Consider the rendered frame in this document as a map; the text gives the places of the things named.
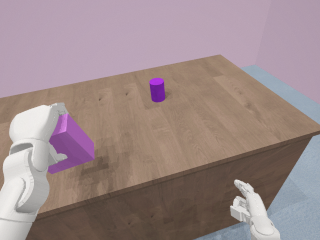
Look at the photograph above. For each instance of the robot left hand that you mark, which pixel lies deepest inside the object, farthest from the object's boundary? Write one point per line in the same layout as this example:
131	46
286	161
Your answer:
39	123

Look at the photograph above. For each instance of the table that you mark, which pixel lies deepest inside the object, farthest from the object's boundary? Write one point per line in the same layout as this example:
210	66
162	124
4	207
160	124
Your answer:
164	170

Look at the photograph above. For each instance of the right robot forearm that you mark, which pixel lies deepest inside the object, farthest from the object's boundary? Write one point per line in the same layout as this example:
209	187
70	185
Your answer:
262	228

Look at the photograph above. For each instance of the robot right hand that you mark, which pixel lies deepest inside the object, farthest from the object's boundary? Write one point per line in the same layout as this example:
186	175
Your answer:
244	210

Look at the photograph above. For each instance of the left robot forearm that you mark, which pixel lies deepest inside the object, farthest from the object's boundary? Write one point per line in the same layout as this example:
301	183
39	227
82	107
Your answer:
25	187

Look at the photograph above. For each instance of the sponge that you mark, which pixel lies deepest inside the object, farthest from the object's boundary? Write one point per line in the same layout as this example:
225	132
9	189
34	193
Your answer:
69	139

